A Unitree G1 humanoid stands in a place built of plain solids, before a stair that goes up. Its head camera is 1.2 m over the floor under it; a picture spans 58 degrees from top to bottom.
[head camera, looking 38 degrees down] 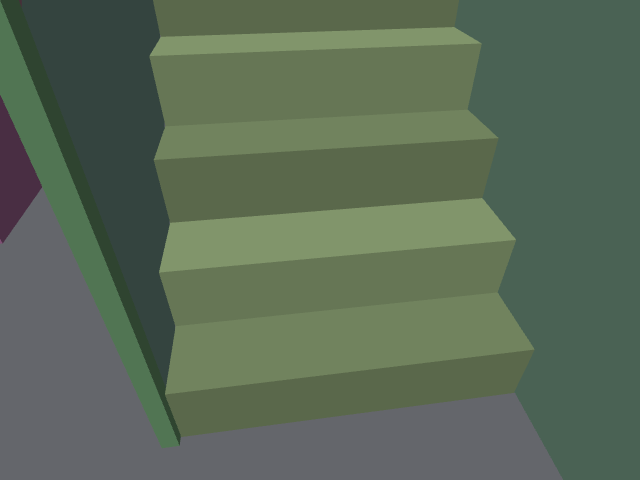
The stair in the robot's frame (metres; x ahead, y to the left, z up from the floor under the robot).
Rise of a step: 0.21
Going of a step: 0.23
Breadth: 1.01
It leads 8 degrees to the left of straight ahead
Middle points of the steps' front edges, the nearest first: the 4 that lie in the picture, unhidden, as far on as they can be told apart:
0.70 -0.10 0.21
0.92 -0.07 0.43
1.15 -0.04 0.64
1.37 -0.01 0.85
